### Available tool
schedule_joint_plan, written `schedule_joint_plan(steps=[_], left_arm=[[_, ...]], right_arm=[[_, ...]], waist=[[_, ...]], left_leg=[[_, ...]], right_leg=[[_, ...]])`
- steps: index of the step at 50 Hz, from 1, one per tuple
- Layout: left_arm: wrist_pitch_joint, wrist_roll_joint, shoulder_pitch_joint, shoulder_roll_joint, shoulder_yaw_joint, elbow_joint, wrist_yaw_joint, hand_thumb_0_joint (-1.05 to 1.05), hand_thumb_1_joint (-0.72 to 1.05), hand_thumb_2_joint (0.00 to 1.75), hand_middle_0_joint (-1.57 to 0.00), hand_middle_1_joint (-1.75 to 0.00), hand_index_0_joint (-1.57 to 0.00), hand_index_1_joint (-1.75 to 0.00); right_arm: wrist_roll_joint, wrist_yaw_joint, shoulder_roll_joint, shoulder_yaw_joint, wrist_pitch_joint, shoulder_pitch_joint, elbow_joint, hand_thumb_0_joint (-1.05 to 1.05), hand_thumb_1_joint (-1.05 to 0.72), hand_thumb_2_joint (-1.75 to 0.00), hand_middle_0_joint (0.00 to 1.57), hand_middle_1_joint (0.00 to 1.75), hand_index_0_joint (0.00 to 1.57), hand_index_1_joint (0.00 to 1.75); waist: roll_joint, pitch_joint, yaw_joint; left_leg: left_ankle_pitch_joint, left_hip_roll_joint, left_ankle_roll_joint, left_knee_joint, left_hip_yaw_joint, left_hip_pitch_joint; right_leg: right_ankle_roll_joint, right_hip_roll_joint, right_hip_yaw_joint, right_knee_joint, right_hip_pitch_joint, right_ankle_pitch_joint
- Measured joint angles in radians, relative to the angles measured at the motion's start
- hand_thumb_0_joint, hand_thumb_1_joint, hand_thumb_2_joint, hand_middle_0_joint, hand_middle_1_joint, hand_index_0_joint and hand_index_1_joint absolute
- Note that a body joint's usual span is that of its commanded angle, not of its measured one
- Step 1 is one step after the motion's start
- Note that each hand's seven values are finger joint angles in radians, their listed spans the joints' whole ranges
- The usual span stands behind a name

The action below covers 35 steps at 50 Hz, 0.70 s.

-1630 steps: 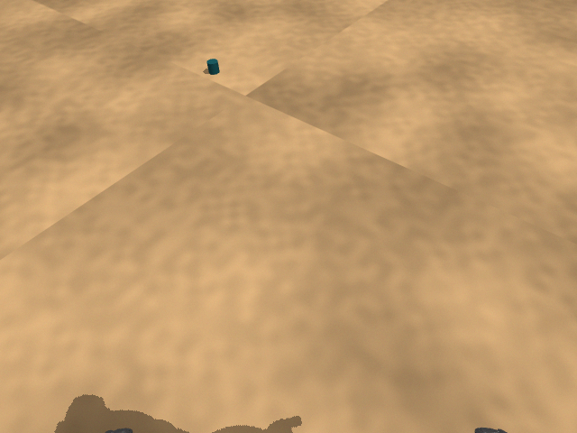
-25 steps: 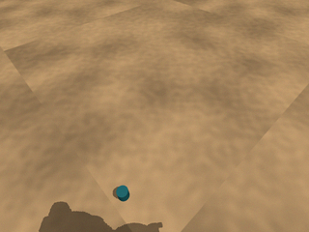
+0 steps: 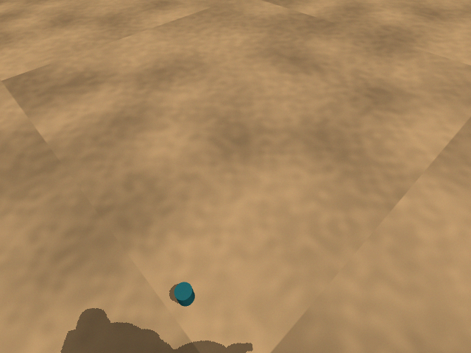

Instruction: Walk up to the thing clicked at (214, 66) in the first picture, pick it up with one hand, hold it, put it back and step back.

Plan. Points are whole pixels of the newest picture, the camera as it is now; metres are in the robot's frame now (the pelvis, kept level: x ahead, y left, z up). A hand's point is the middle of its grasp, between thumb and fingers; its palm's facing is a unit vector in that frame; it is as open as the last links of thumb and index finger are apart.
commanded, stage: stand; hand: left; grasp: from above
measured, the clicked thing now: (184, 294) +0.45 +0.26 -0.74
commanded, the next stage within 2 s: step back in 1.38 s
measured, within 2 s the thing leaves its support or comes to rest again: neither
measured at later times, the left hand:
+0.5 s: hand out of the picture +0.08 +0.22 -0.16, palm faces +0.01 -0.96 -0.29, open 7.3 cm
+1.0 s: hand out of the picture +0.08 +0.23 -0.16, palm faces +0.01 -0.95 -0.30, open 7.3 cm
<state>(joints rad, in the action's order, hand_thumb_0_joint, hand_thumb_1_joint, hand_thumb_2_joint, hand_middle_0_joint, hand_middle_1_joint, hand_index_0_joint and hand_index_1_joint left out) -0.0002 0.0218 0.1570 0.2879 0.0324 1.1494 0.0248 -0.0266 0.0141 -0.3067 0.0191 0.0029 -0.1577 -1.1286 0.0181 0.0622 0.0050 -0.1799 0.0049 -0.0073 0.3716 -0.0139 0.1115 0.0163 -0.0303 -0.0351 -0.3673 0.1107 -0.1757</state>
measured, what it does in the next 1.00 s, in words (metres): stands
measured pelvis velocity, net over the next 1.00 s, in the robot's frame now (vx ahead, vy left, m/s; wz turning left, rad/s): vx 0.02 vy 0.01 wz -0.01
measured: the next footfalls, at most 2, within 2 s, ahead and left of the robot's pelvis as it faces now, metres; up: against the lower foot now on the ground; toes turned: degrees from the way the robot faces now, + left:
left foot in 1.78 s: -0.02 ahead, +0.13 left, +0.00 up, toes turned -2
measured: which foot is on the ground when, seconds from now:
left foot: down 0.00-1.00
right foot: down 0.00-1.00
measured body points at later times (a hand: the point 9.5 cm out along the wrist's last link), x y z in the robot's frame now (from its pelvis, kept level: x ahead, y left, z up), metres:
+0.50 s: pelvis +0.02 +0.00 +0.00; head +0.02 +0.00 +0.45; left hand +0.08 +0.27 -0.14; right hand +0.07 -0.26 -0.15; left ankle +0.02 +0.12 -0.75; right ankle +0.02 -0.13 -0.75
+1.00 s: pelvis +0.02 +0.01 +0.00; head +0.02 +0.00 +0.45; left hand +0.08 +0.28 -0.14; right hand +0.07 -0.27 -0.14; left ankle +0.02 +0.12 -0.75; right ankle +0.02 -0.13 -0.75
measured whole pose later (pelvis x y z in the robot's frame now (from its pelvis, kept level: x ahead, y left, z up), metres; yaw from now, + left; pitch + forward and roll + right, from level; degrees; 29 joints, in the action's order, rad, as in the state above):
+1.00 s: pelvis +0.02 +0.01 +0.00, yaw -1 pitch -3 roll +0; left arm 0.00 0.02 0.14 0.27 0.03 1.15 0.02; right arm -0.02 0.02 -0.28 0.01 -0.01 -0.15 -1.14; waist 0.01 0.06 0.00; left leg -0.20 0.00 0.00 0.34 0.00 0.08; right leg 0.02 -0.03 -0.02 -0.34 0.09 -0.19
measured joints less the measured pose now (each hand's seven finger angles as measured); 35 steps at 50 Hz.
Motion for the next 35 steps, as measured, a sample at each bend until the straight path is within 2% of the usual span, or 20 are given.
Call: schedule_joint_plan(steps=[23,35], left_arm=[[0.003,-0.009,-0.024,-0.033,-0.011,0.021,-0.004,0.00,0.91,0.90,-0.21,-0.29,-0.21,-0.30],[0.002,-0.009,-0.020,-0.049,-0.012,0.022,-0.001,0.00,0.91,0.90,-0.21,-0.29,-0.21,-0.30]], right_arm=[[0.007,0.004,0.036,-0.027,-0.004,0.004,-0.026,0.00,-0.91,-0.90,0.20,0.30,0.20,0.30],[0.007,0.006,0.055,-0.028,-0.008,0.004,-0.029,0.00,-0.91,-0.90,0.20,0.30,0.20,0.30]], waist=[[-0.001,-0.007,-0.007],[-0.007,-0.011,-0.005]], left_leg=[[-0.012,0.001,0.002,-0.032,0.011,-0.019],[-0.019,-0.003,0.005,-0.038,0.016,-0.030]], right_leg=[[0.003,0.001,0.010,0.030,-0.014,-0.009],[0.007,-0.003,0.015,0.030,-0.021,-0.017]])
